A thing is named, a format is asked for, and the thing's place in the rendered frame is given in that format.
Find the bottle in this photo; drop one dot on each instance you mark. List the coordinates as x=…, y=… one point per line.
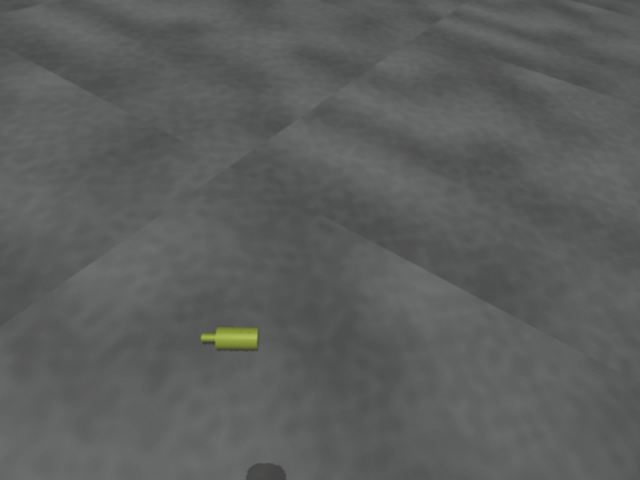
x=233, y=337

